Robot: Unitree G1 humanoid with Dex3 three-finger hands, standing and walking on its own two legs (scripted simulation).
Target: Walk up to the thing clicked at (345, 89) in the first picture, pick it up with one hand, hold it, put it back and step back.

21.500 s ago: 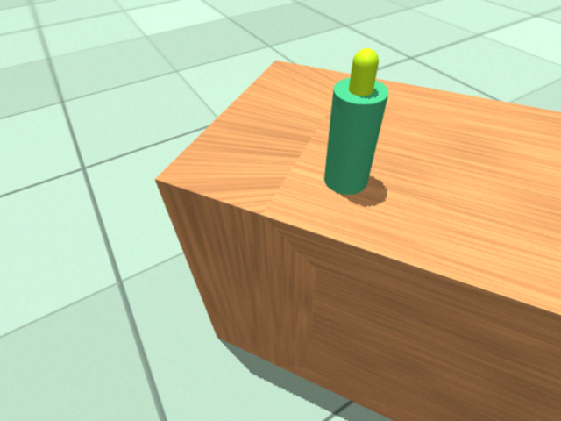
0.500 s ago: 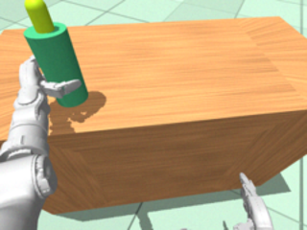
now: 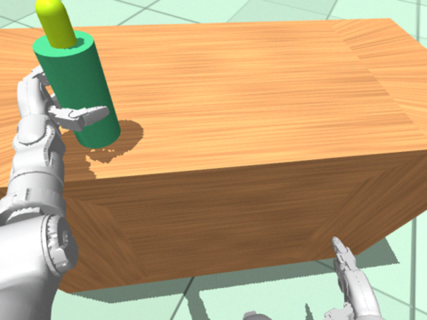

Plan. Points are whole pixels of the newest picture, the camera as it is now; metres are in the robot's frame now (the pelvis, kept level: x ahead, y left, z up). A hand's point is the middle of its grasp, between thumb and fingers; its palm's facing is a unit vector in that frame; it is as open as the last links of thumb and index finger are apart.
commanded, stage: open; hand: left
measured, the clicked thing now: (78, 79) +0.51 +0.18 +0.19
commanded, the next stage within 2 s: withdraw in 0.28 s
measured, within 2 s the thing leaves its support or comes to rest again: rests again in 0.56 s
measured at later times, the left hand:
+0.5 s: hand (69, 89) +0.51 +0.21 +0.17, palm faces +0.19 -0.98 +0.02, open 17.2 cm
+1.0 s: hand out of the picture +0.50 +0.29 +0.26, palm faces +0.27 -0.95 -0.18, open 17.6 cm
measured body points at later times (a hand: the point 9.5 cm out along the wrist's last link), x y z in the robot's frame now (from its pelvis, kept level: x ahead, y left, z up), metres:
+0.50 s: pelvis +0.00 +0.00 +0.00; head +0.06 +0.02 +0.44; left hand +0.50 +0.26 +0.17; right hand +0.15 -0.25 -0.04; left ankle +0.02 +0.13 -0.70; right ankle +0.03 -0.15 -0.70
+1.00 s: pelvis +0.03 +0.01 +0.02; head +0.06 +0.00 +0.47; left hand +0.48 +0.34 +0.27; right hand +0.18 -0.23 -0.05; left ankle +0.02 +0.13 -0.70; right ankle +0.03 -0.15 -0.70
